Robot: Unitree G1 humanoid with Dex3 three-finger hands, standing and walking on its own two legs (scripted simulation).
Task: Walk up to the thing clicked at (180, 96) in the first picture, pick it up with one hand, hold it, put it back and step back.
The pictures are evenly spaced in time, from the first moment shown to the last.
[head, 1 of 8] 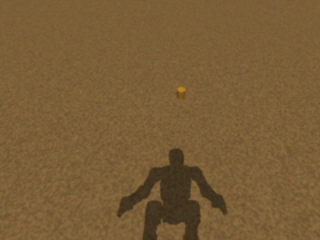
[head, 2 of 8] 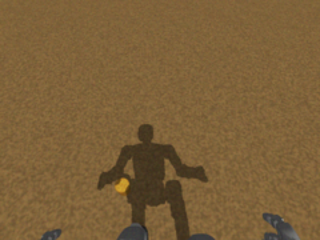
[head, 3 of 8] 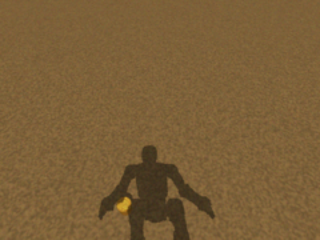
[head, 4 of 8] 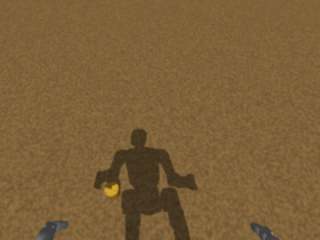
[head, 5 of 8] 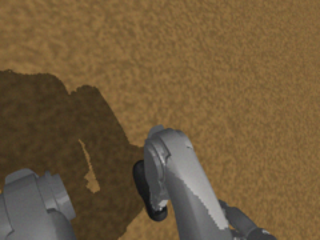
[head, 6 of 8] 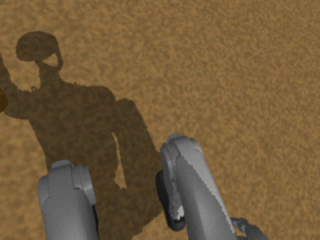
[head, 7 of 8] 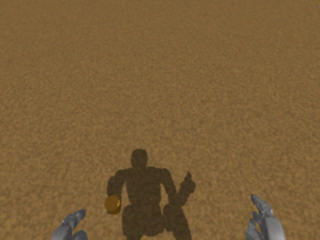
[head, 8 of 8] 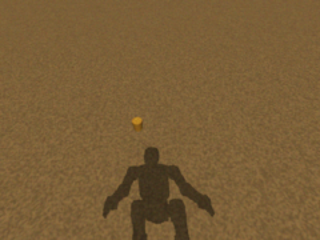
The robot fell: no
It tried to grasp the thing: yes
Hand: left
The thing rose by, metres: 0.66
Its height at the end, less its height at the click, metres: +0.00
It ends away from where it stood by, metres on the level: 0.01
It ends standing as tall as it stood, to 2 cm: yes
